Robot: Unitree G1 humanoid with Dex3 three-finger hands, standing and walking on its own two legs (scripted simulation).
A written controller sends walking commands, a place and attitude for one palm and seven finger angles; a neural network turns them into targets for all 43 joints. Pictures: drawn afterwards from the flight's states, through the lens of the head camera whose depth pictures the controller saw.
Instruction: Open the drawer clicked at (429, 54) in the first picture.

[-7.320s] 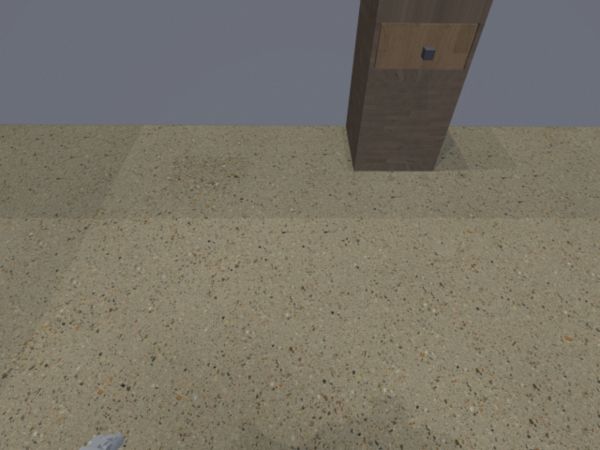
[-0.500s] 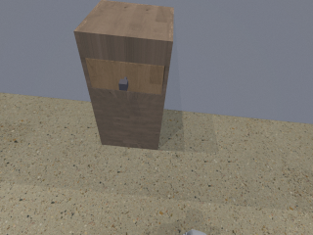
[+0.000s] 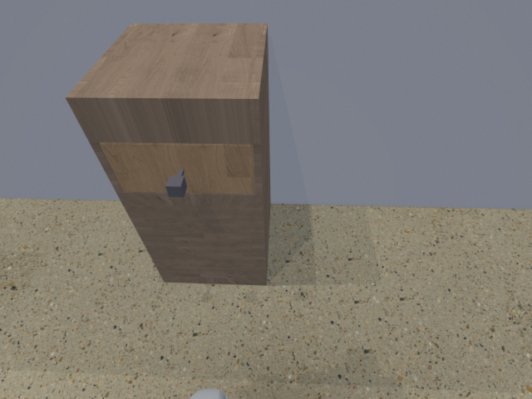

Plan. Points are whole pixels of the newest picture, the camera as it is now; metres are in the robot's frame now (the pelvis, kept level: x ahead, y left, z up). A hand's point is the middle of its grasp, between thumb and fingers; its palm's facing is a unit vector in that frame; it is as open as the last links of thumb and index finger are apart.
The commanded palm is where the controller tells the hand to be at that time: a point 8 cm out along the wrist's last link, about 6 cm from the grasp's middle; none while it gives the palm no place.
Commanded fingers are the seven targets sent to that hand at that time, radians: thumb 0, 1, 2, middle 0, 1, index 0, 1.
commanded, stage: take the last steps up to it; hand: left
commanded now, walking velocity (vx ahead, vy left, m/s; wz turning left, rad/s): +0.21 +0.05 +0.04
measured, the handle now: (178, 181) +0.65 +0.26 -0.12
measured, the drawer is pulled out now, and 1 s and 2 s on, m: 0.00 0.00 0.00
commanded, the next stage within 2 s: come to a stop and stand still in 0.18 s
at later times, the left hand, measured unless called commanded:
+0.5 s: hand out of the picture +0.10 +0.22 -0.18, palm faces +0.05 -0.99 -0.15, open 7.3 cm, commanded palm none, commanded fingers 0.00 0.90 0.90 -0.20 -0.30 -0.20 -0.30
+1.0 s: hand (200, 383) +0.19 +0.13 -0.15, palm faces -0.02 -0.96 -0.26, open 7.3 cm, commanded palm none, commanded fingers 0.00 0.90 0.90 -0.20 -0.30 -0.20 -0.30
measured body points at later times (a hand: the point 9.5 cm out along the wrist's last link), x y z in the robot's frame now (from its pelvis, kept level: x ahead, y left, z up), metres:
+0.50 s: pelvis +0.13 +0.06 +0.00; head +0.16 +0.08 +0.45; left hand +0.10 +0.28 -0.17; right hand +0.22 -0.17 -0.14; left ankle +0.15 +0.15 -0.74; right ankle +0.11 -0.08 -0.69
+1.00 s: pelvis +0.11 -0.05 +0.00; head +0.12 -0.09 +0.45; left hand +0.19 +0.18 -0.13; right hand +0.10 -0.28 -0.18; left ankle +0.08 +0.10 -0.69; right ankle +0.11 -0.12 -0.74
